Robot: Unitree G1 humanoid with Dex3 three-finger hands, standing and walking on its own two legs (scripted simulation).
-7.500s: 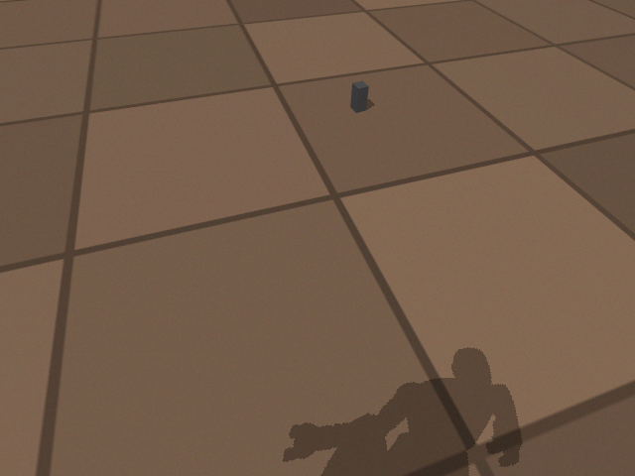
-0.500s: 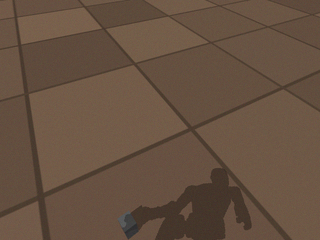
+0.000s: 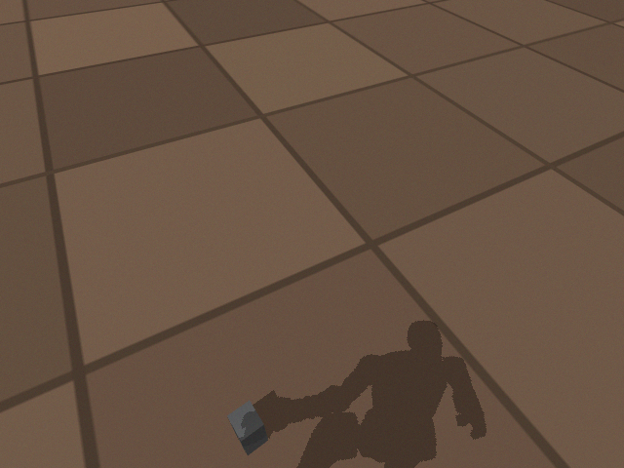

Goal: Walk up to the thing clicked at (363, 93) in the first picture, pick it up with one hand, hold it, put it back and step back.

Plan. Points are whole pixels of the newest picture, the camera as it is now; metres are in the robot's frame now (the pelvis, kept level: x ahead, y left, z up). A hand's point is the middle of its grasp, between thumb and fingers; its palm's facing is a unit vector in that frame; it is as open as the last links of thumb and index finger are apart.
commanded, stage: stand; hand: left
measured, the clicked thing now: (248, 428) +0.37 +0.18 -0.70
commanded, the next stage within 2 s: go down in 1.86 s
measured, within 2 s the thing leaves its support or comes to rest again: neither
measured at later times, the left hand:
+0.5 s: hand out of the picture +0.06 +0.26 -0.16, palm faces -0.01 -0.94 -0.34, open 7.4 cm
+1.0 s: hand out of the picture +0.07 +0.26 -0.16, palm faces -0.01 -0.94 -0.35, open 7.4 cm
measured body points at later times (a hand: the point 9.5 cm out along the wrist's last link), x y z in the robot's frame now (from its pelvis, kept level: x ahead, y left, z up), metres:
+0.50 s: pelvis +0.00 +0.00 +0.00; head +0.00 +0.00 +0.45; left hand +0.06 +0.31 -0.13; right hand +0.07 -0.30 -0.14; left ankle +0.00 +0.13 -0.75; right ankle +0.00 -0.13 -0.75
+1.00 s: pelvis +0.00 +0.00 +0.00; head +0.01 +0.00 +0.45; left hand +0.07 +0.31 -0.13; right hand +0.08 -0.30 -0.13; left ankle +0.00 +0.13 -0.75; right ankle +0.00 -0.13 -0.75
